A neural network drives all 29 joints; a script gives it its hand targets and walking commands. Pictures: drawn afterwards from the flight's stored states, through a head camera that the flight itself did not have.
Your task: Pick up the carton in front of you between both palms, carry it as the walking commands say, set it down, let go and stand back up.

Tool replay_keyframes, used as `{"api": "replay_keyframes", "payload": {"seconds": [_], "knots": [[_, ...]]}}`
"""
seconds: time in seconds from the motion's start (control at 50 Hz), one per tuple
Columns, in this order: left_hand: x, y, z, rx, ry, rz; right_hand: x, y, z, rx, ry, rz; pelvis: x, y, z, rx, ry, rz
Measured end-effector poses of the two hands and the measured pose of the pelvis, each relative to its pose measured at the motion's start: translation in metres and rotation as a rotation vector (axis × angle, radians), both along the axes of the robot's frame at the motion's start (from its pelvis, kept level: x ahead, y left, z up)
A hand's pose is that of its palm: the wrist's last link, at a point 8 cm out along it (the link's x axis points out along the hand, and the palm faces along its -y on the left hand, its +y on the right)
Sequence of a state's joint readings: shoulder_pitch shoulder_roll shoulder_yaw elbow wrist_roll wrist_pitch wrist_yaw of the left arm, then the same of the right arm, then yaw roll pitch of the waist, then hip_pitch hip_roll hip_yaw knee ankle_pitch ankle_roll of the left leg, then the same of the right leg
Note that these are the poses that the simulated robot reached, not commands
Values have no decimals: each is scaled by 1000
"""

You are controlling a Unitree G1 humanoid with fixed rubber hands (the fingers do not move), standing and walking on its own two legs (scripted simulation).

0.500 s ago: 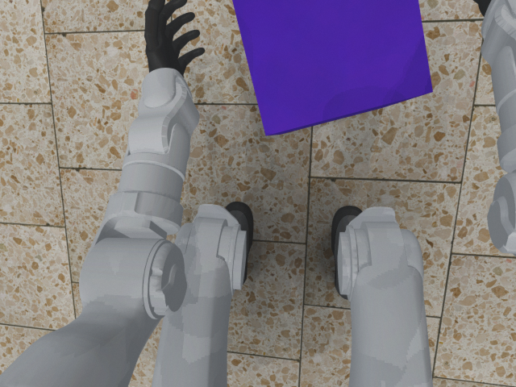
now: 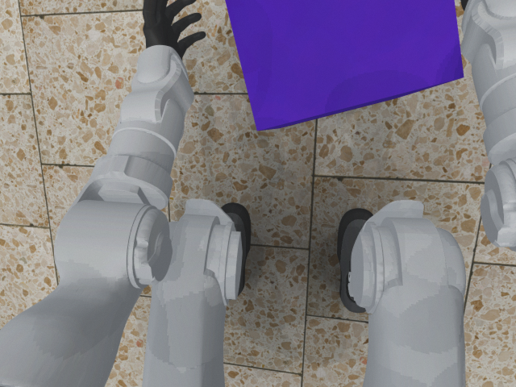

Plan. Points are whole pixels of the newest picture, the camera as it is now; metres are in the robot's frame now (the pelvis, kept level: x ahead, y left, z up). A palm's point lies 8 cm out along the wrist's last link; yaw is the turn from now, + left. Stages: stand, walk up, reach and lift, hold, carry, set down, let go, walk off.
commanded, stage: reach and lift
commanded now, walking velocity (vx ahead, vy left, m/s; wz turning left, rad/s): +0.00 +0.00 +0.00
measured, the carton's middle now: (328, 38) +0.52 -0.08 -0.25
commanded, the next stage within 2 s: none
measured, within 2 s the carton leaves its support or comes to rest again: leaves its support in 0.54 s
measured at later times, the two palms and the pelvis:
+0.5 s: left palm (185, 34) +0.53 +0.09 -0.15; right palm out of the picture +0.54 -0.21 -0.17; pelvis +0.00 +0.00 +0.00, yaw +0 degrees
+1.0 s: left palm (114, 24) +0.49 +0.08 +0.01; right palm out of the picture +0.50 -0.21 +0.00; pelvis +0.00 +0.01 +0.07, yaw -5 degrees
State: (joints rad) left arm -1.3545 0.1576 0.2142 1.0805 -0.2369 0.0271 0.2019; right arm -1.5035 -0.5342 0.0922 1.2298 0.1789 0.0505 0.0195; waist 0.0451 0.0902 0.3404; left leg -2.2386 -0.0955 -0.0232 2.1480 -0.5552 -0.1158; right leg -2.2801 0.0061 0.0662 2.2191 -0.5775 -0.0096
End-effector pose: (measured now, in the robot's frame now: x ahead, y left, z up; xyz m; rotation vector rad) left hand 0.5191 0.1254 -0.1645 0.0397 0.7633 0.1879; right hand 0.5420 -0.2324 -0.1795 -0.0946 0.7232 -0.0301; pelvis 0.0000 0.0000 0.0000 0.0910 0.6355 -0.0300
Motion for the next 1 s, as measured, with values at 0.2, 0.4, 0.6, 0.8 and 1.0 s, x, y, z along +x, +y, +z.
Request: {"api": "replay_keyframes", "payload": {"seconds": [0.2,0.4,0.6,0.8,1.0], "knots": [[-3,-11,5,-16,0,-20,-6,6,6,10,18,5,-6,4,6,-1,8,-3],[4,-35,7,-42,8,12,0,22,11,-10,60,34,-6,3,6,-3,9,-2],[12,-30,24,-58,-33,43,-6,27,13,10,58,29,2,1,-2,-10,28,2],[-11,-41,86,-93,-146,69,-24,18,86,23,-34,-33,-1,8,18,-20,40,-41],[-28,-41,172,-83,-114,33,-47,18,180,15,-3,-79,-5,14,74,-19,78,-69]]}}
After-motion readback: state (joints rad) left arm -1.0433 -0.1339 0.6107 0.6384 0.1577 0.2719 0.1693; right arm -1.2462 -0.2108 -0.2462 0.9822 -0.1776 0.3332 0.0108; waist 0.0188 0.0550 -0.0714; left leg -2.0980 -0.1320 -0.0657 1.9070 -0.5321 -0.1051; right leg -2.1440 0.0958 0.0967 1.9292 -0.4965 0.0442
